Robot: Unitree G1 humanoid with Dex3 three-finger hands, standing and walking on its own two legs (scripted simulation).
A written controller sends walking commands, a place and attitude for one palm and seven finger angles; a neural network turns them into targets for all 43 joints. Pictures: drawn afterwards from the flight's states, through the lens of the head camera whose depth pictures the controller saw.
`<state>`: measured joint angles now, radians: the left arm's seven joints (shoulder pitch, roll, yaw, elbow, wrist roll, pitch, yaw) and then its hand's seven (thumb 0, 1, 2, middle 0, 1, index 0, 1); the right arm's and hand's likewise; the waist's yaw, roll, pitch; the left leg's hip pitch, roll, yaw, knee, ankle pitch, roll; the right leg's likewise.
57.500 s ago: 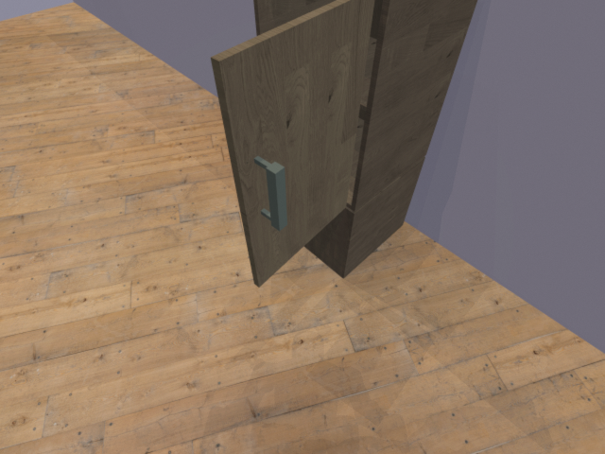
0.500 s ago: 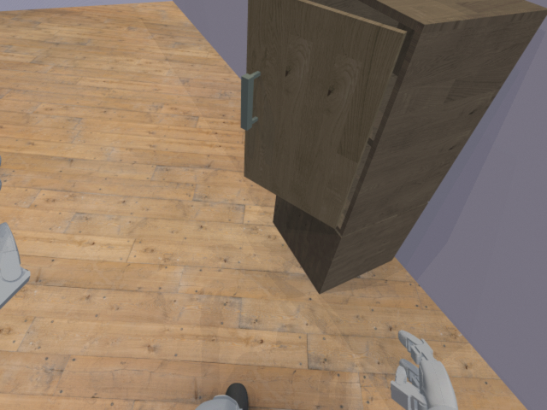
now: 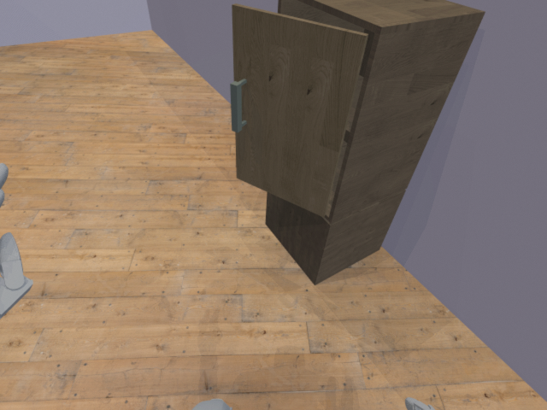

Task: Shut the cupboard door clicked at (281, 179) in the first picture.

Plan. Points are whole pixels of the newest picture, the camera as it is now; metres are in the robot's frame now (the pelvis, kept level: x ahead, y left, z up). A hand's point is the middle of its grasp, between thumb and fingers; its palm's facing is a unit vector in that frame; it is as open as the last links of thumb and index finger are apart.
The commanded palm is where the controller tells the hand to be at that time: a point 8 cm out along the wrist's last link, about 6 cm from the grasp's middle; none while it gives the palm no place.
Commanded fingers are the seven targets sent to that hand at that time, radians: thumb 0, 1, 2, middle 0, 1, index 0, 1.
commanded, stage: stop stepping back and stand still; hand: left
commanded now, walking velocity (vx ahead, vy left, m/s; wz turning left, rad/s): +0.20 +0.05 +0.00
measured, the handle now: (240, 105) +0.97 +0.15 -0.01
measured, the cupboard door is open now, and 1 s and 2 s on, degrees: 27 27 27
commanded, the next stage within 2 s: let the arm hang, fingers relaxed in 1.28 s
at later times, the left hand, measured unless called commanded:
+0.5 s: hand (6, 273) +0.21 +0.31 +0.17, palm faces +0.47 -0.76 -0.45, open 7.4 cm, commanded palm +0.15 +0.34 +0.18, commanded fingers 0.00 0.90 0.90 -0.20 -0.30 -0.20 -0.30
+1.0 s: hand out of the picture +0.20 +0.33 +0.16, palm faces +0.47 -0.76 -0.45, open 7.4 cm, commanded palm +0.14 +0.36 +0.18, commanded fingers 0.00 0.90 0.90 -0.20 -0.30 -0.20 -0.30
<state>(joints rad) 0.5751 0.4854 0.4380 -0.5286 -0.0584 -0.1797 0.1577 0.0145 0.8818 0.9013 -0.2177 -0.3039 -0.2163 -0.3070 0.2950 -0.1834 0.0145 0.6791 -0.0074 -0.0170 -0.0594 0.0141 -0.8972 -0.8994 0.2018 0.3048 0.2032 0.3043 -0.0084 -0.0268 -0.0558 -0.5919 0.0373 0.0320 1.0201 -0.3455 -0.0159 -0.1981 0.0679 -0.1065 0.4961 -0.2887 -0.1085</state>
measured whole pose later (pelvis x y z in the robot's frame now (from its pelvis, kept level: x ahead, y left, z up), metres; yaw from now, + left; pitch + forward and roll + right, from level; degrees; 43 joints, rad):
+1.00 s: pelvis +0.02 +0.06 +0.00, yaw +3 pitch +1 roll -1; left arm 0.58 0.41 0.40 -0.49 -0.06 -0.16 0.17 0.02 0.89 0.90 -0.21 -0.30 -0.21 -0.31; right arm 0.23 -0.20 0.02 0.61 0.02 -0.04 -0.08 0.01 -0.90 -0.90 0.20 0.30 0.20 0.30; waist -0.01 0.00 -0.02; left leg -0.30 0.06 0.09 0.51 -0.22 0.00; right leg -0.18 0.00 -0.07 0.46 -0.29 0.00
